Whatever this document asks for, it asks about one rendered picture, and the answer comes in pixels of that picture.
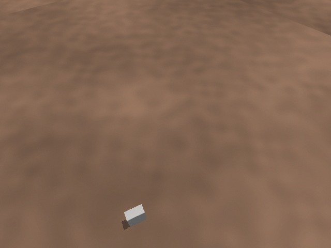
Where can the carton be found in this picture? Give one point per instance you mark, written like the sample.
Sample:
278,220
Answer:
135,215

